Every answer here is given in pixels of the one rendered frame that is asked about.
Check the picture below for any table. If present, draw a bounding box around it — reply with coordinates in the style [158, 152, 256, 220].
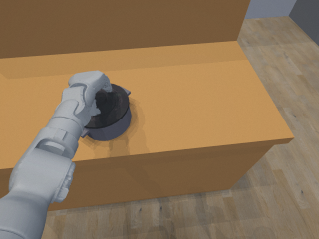
[0, 0, 295, 211]

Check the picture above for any knob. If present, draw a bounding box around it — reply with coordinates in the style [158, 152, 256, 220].
[95, 91, 107, 107]

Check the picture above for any pot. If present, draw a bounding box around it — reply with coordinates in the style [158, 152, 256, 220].
[81, 86, 132, 141]

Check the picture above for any lid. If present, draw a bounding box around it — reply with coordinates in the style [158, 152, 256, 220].
[85, 83, 130, 129]

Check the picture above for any robot left upper arm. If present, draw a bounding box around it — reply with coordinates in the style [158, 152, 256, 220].
[0, 148, 76, 239]

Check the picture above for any robot left forearm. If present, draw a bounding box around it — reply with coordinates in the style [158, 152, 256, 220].
[8, 81, 96, 191]

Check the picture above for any left robot hand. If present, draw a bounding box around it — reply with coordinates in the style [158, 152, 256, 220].
[68, 70, 113, 116]

